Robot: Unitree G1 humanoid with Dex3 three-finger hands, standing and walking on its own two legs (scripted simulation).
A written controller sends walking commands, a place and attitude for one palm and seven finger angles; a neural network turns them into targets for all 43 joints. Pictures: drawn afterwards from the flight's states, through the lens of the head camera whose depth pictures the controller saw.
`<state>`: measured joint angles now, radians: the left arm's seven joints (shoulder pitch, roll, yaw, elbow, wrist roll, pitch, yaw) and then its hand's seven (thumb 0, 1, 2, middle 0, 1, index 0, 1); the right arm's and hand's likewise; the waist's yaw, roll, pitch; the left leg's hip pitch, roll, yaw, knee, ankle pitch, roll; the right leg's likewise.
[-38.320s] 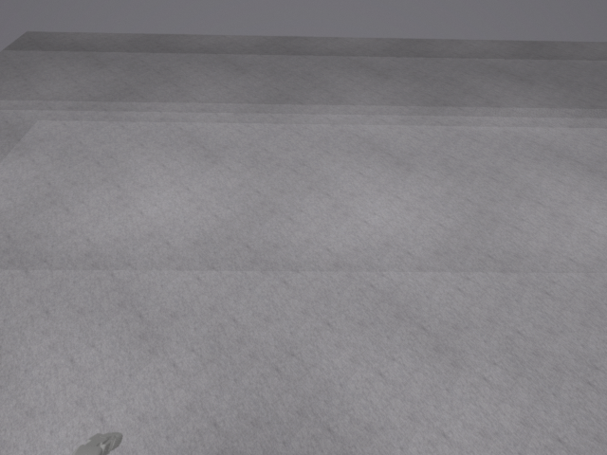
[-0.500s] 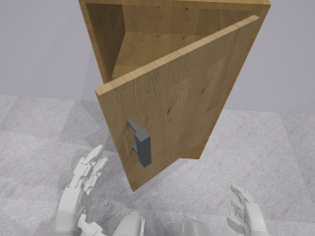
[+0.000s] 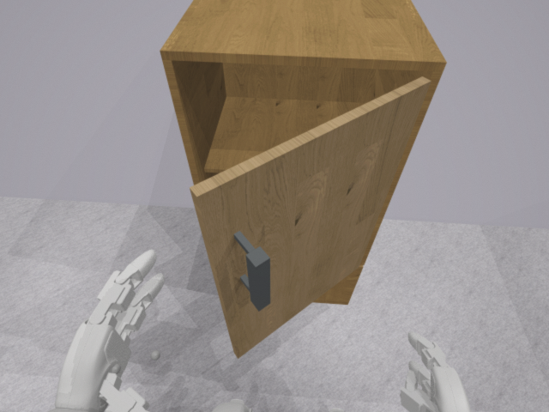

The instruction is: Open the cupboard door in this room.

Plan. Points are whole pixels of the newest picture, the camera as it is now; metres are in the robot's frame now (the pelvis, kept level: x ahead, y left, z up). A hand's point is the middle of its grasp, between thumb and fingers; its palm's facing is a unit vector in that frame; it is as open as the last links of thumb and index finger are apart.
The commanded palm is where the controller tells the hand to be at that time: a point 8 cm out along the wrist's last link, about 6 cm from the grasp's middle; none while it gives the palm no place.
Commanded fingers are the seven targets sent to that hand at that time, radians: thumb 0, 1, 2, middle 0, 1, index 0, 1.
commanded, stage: draw the hand back to the body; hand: left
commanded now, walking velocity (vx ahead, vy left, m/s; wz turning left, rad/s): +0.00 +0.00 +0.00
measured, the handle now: (251, 271) +0.32 +0.06 +0.03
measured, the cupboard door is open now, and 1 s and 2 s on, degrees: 41 41 41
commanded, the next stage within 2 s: step back with the hand held close in 1.16 s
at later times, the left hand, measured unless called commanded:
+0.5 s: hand (58, 300) +0.20 +0.23 +0.18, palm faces +0.30 -0.88 -0.37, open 12.5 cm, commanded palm +0.16 +0.27 +0.20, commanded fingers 0.00 0.44 0.70 -0.18 -0.30 -0.18 -0.30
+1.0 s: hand (11, 248) +0.22 +0.25 +0.23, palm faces +0.43 -0.82 -0.38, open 7.6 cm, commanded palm +0.17 +0.29 +0.25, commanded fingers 0.00 0.90 0.90 -0.20 -0.30 -0.20 -0.30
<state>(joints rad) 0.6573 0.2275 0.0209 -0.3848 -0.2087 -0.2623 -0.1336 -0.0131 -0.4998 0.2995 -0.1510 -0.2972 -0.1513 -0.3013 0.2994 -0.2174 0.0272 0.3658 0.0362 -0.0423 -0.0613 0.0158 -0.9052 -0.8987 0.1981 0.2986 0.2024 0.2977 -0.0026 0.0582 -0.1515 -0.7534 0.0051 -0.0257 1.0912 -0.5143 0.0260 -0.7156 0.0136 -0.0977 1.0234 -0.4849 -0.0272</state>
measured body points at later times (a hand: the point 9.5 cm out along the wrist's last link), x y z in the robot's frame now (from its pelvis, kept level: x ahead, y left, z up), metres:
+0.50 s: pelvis +0.02 +0.01 +0.05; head +0.00 -0.01 +0.50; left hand +0.18 +0.27 +0.20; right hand +0.20 -0.20 -0.02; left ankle +0.02 +0.10 -0.67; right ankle +0.02 -0.11 -0.67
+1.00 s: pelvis +0.02 -0.01 +0.07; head +0.00 -0.02 +0.52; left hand +0.19 +0.29 +0.25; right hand +0.21 -0.23 -0.01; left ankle +0.02 +0.10 -0.67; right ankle +0.02 -0.11 -0.67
